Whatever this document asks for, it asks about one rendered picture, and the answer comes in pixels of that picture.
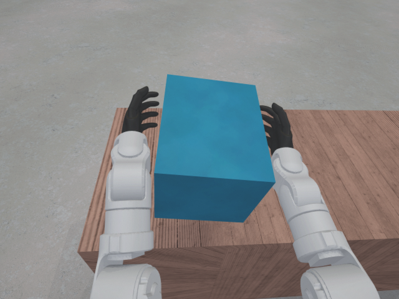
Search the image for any robot left forearm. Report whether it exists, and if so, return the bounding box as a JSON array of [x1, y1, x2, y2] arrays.
[[90, 131, 153, 299]]

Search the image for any robot left upper arm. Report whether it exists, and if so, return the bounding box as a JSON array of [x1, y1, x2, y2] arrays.
[[91, 263, 162, 299]]

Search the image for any robot right forearm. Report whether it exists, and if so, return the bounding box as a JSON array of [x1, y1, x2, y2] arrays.
[[271, 147, 380, 299]]

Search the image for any robot left hand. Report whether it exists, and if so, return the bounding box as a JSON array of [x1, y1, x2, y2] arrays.
[[122, 86, 159, 133]]

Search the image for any carton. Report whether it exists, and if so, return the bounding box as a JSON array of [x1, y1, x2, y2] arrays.
[[154, 74, 276, 222]]

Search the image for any robot right hand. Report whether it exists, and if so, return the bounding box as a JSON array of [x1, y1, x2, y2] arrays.
[[260, 103, 294, 155]]

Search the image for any pedestal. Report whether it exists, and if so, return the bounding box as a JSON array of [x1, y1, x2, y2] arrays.
[[77, 108, 399, 299]]

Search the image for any robot right upper arm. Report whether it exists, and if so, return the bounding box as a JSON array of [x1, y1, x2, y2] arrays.
[[300, 263, 378, 299]]

